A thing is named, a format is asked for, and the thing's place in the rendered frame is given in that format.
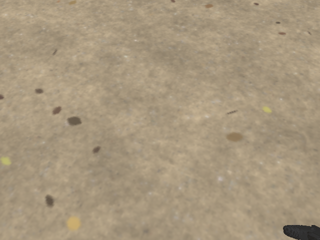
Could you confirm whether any right robot hand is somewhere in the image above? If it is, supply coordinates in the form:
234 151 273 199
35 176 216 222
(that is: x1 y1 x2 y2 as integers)
283 225 320 240

